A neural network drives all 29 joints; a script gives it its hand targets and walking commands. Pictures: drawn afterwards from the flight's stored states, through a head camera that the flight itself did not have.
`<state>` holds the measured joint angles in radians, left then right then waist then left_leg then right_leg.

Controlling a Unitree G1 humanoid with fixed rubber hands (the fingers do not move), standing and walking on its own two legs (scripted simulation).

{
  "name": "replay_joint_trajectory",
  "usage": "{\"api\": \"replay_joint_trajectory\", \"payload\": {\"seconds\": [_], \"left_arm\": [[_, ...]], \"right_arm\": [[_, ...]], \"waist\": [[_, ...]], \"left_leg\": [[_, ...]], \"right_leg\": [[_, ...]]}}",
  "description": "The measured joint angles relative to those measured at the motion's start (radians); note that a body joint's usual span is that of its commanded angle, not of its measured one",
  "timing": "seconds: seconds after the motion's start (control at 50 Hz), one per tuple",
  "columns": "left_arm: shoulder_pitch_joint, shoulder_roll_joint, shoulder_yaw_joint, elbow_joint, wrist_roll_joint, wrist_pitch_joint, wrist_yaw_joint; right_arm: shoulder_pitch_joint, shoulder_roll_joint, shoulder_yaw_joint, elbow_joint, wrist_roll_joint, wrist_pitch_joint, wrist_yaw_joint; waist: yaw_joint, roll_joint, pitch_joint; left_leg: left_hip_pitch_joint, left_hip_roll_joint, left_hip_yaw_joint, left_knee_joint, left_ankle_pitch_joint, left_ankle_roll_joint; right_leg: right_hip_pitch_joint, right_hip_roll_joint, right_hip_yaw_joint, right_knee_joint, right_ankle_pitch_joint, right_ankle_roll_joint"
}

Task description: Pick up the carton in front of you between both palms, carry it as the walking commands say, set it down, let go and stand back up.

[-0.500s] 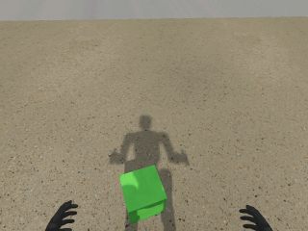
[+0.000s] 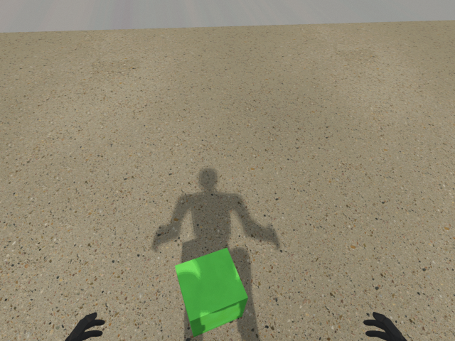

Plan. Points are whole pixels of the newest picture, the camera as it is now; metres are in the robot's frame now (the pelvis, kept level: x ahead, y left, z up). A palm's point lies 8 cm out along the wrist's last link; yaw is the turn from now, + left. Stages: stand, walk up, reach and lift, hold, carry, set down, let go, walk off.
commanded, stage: stand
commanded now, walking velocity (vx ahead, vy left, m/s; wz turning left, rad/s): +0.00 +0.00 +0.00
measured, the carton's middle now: (210, 292) +0.41 +0.05 -0.65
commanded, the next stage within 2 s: none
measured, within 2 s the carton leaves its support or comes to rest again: neither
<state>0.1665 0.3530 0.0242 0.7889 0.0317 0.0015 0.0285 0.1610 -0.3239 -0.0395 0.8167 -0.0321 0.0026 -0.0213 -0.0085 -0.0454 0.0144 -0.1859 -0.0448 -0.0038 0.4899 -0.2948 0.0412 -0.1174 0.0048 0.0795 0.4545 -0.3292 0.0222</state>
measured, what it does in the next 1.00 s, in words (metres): stands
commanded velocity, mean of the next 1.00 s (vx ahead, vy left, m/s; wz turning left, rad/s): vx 0.00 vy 0.00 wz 0.00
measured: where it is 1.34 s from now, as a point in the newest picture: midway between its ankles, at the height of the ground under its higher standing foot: outside the picture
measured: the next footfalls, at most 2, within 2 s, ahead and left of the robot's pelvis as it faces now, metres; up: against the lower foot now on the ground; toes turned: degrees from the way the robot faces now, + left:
none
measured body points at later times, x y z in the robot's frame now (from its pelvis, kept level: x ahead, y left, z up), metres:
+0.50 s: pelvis -0.02 +0.00 +0.01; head -0.02 +0.01 +0.46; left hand +0.09 +0.30 -0.11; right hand +0.09 -0.31 -0.09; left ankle -0.02 +0.09 -0.74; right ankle -0.05 -0.14 -0.74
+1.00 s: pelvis -0.03 -0.01 +0.01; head -0.03 +0.01 +0.46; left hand +0.07 +0.30 -0.11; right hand +0.07 -0.32 -0.10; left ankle -0.02 +0.09 -0.74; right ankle -0.05 -0.14 -0.74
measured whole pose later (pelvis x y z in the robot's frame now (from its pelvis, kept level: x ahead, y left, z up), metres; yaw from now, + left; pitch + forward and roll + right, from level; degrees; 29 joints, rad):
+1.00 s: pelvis -0.03 -0.01 +0.01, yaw +0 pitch -2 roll +0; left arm 0.15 0.39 0.00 0.98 0.02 -0.01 0.01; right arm 0.11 -0.37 -0.02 1.02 -0.02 -0.01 -0.01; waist -0.01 -0.03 0.03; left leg -0.14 -0.03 -0.02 0.37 -0.19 0.03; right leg -0.08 0.01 0.07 0.34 -0.22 0.02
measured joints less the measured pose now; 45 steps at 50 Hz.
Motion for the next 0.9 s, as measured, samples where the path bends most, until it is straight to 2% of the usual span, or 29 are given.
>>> {"api": "replay_joint_trajectory", "payload": {"seconds": [0.48,0.9], "left_arm": [[0.004,0.024,-0.014,0.122,-0.004,-0.011,-0.007],[-0.011,0.033,-0.019,0.186,-0.009,-0.015,-0.013]], "right_arm": [[-0.019,-0.03,0.006,0.125,0.006,-0.008,0.011],[-0.042,-0.045,0.021,0.193,0.013,-0.013,0.013]], "waist": [[0.005,0.01,0.008],[0.002,0.018,0.014]], "left_leg": [[0.037,0.007,-0.005,-0.083,0.073,-0.006],[0.04,0.012,-0.011,-0.113,0.104,-0.012]], "right_leg": [[0.036,0.001,-0.006,-0.08,0.071,-0.003],[0.039,0.004,-0.01,-0.109,0.101,-0.005]]}}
